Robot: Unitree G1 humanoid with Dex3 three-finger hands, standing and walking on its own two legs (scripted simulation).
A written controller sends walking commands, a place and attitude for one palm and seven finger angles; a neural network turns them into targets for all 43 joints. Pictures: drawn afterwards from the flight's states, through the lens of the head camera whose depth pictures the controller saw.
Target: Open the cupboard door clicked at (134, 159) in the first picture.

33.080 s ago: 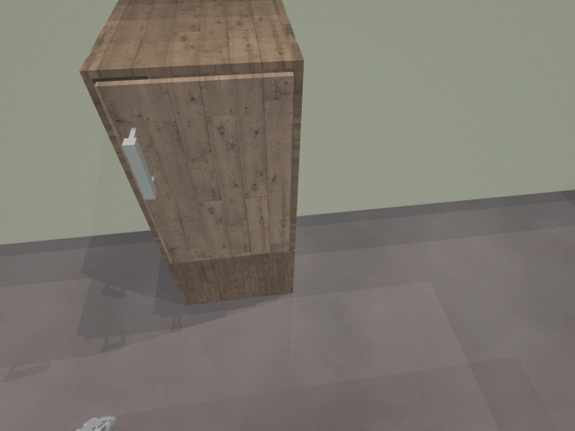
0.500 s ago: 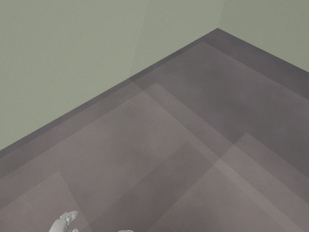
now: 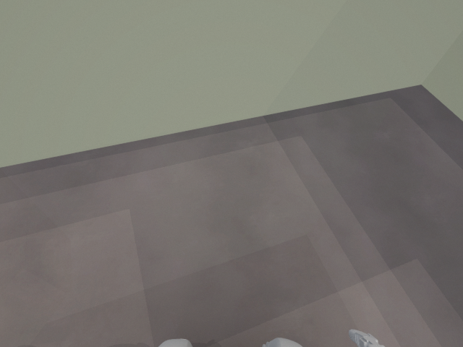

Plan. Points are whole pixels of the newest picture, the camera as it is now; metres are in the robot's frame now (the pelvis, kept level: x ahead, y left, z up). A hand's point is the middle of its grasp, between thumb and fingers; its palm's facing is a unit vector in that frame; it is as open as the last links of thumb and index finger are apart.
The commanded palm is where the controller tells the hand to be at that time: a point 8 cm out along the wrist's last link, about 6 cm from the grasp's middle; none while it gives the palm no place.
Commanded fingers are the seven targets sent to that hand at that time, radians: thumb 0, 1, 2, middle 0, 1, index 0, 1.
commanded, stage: turn to face it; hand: left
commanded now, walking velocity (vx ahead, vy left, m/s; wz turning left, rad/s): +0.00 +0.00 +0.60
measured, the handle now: out of the picture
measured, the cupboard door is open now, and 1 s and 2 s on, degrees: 45 45 45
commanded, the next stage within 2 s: take the last steps up to it in 1.86 s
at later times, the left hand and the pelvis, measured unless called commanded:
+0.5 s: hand out of the picture +0.06 +0.16 -0.14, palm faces +0.26 -0.93 -0.27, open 7.4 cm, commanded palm none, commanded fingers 0.00 0.90 0.90 -0.20 -0.30 -0.20 -0.30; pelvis +0.02 -0.05 +0.01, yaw +18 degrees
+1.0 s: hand out of the picture -0.02 +0.22 -0.15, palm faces +0.56 -0.79 -0.26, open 7.4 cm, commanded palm none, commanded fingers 0.00 0.90 0.90 -0.20 -0.30 -0.20 -0.30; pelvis +0.02 -0.02 +0.01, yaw +34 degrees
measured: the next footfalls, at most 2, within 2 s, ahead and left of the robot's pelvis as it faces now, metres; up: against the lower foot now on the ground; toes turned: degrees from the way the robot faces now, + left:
right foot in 0.34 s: +0.07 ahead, -0.16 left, +0.00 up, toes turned +10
left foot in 0.72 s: +0.01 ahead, +0.09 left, +0.00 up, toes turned +30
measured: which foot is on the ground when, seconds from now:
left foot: down 0.00-0.34, up 0.36-0.70, down 0.72-1.00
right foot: up 0.00-0.32, down 0.34-0.72, up 0.74-1.00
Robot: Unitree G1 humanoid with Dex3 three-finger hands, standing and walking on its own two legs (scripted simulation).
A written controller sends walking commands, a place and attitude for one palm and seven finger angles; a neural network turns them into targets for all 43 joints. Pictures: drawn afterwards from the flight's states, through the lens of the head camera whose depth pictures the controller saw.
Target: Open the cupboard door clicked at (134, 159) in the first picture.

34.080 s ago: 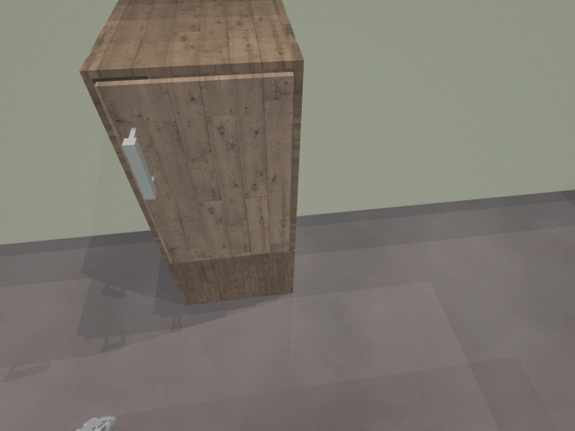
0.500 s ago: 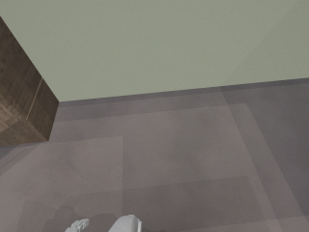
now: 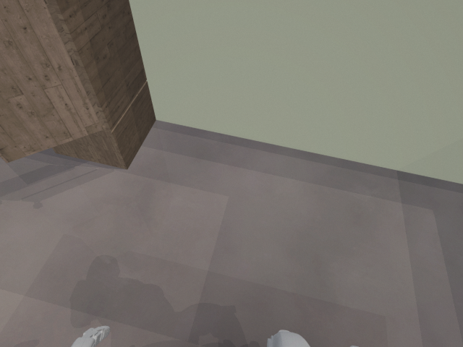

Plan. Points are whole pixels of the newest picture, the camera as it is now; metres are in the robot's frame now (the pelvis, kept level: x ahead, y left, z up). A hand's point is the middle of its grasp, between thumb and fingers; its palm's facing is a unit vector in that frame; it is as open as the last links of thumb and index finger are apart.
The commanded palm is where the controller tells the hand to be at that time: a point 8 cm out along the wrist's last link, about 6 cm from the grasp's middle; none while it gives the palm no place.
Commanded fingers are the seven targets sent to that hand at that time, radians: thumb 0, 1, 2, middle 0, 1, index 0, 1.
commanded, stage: turn to face it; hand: left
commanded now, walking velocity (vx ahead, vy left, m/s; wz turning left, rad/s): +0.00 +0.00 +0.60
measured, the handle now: out of the picture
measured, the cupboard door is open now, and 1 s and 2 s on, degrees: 45 45 45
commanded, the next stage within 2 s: take the last steps up to it in 0.86 s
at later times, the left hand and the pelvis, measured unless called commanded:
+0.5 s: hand out of the picture +0.01 +0.16 -0.17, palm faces +0.33 -0.92 -0.22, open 7.3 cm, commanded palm none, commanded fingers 0.00 0.90 0.90 -0.20 -0.30 -0.20 -0.30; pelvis +0.01 -0.04 +0.00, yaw +20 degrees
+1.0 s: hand out of the picture +0.02 +0.19 -0.16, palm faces +0.48 -0.84 -0.25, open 7.4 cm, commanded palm none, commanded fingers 0.00 0.90 0.90 -0.20 -0.30 -0.20 -0.30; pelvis +0.03 -0.04 -0.01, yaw +29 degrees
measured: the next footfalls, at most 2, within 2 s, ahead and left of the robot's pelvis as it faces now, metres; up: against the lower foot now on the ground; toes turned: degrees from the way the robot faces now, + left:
right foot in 0.16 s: +0.06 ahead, -0.15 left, +0.00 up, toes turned +5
left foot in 0.58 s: +0.00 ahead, +0.09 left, +0.00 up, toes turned +26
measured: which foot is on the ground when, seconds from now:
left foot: down 0.00-0.16, up 0.18-0.56, down 0.58-1.00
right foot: up 0.00-0.14, down 0.16-0.58, up 0.60-0.98, down 1.00-1.00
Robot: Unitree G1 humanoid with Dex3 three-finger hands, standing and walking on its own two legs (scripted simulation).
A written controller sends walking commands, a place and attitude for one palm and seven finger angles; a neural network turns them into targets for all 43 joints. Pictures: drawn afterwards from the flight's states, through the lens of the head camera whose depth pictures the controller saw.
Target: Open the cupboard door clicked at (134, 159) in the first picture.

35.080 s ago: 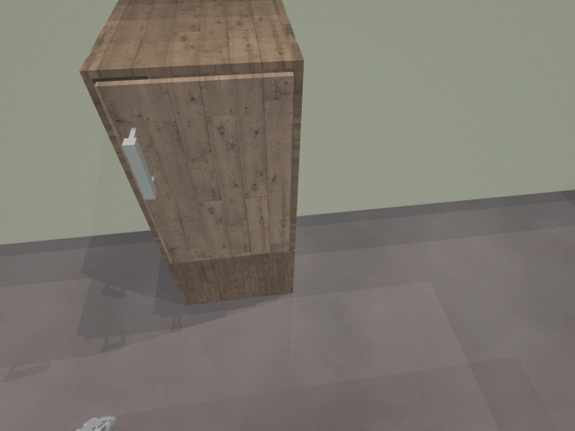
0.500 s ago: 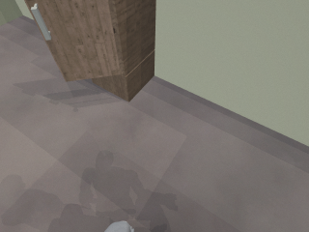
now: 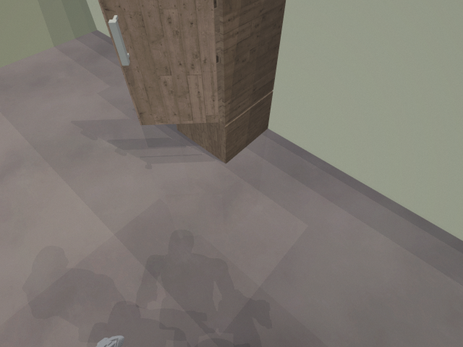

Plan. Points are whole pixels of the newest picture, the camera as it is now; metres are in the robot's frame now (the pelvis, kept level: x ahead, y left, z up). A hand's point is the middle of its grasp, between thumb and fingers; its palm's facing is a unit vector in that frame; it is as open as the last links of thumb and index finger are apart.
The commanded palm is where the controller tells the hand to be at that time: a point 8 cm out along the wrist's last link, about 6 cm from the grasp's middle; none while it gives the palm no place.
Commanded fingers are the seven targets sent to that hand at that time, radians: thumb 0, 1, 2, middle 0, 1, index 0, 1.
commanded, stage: take the last steps up to it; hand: left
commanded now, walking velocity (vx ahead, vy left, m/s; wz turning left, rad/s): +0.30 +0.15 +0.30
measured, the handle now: (120, 40) +1.05 +0.45 -0.02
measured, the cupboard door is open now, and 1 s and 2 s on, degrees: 45 45 45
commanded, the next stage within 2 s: come to a stop and stand still in 1.46 s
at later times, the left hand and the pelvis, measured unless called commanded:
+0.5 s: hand out of the picture -0.05 +0.20 -0.17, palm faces +0.28 -0.94 -0.18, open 7.4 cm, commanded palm none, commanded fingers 0.00 0.90 0.90 -0.20 -0.30 -0.20 -0.30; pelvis +0.09 +0.06 +0.00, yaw +10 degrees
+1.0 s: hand (115, 233) +0.37 +0.30 -0.14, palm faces +0.06 -0.98 -0.20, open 7.4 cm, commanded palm none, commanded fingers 0.00 0.90 0.90 -0.20 -0.30 -0.20 -0.30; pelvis +0.25 +0.11 +0.00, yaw +6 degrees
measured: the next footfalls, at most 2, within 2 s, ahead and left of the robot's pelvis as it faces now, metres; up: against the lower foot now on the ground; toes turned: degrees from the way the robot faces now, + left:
left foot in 0.52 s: +0.17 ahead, +0.20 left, +0.00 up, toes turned +16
right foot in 1.04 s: +0.38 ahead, +0.02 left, +0.00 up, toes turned -1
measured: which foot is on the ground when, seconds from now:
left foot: down 0.00-0.00, up 0.02-0.50, down 0.52-1.00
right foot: down 0.00-0.52, up 0.54-1.00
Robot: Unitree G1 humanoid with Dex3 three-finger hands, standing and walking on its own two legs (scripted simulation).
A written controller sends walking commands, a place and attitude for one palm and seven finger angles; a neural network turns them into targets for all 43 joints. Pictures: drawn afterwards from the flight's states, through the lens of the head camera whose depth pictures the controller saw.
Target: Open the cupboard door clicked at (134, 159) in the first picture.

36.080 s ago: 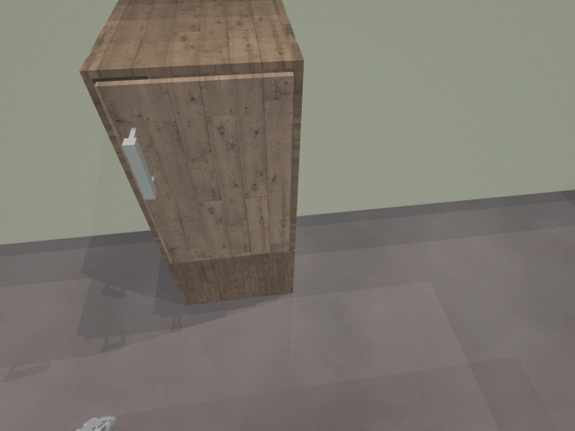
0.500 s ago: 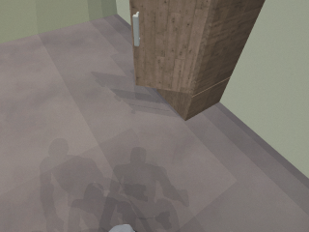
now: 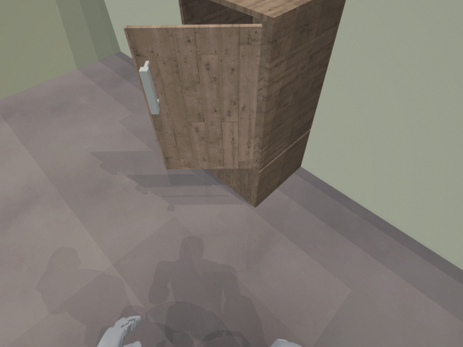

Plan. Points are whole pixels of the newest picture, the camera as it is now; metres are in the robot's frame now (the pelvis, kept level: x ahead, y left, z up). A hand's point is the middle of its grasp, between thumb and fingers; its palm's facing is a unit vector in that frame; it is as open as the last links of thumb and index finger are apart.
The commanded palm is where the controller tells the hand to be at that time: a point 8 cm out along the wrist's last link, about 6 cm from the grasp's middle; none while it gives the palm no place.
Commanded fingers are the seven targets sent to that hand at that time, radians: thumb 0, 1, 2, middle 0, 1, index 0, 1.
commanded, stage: take the last steps up to it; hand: left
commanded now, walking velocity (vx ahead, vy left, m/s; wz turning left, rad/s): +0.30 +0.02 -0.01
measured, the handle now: (151, 88) +0.83 +0.26 -0.02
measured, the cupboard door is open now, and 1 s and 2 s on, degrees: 45 45 45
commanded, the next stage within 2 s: come to a stop and stand still in 0.46 s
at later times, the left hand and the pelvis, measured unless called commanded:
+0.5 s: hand out of the picture +0.09 +0.19 -0.19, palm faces +0.12 -0.99 -0.12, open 7.3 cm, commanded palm none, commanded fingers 0.00 0.90 0.90 -0.20 -0.30 -0.20 -0.30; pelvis +0.18 +0.03 -0.01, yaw +1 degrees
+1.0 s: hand (149, 268) +0.31 +0.20 -0.16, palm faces -0.03 -0.96 -0.27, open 7.3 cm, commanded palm none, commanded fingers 0.00 0.90 0.90 -0.20 -0.30 -0.20 -0.30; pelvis +0.24 +0.00 +0.00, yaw -1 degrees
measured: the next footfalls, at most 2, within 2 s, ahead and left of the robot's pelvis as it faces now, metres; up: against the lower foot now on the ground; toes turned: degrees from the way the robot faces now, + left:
right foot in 0.04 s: +0.12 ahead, -0.11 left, +0.00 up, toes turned -7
left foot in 0.46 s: +0.28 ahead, +0.13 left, +0.00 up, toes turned +7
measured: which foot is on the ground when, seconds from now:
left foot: down 0.00-0.04, up 0.06-0.44, down 0.46-0.94, up 0.96-1.00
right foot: up 0.00-0.02, down 0.04-0.48, up 0.50-0.88, down 0.90-1.00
